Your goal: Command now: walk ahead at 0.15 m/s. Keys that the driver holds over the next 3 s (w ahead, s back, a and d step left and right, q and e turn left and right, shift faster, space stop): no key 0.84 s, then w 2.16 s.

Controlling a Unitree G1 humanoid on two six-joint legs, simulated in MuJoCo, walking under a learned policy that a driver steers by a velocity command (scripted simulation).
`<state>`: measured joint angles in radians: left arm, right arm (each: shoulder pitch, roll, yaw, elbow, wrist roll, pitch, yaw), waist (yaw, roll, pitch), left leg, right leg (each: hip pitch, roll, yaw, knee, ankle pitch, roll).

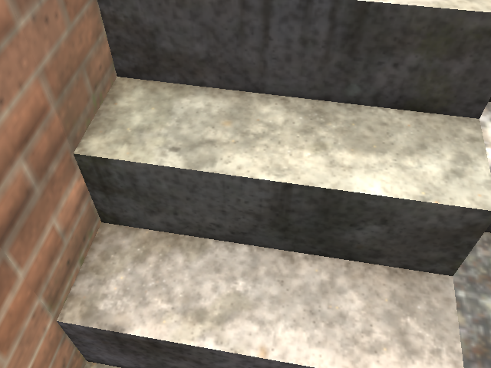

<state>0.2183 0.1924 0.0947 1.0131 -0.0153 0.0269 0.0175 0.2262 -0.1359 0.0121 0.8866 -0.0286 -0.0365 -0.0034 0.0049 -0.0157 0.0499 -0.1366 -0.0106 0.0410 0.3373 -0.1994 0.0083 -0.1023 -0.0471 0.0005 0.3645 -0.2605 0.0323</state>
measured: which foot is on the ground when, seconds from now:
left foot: down 0.00-1.00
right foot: down 0.00-1.00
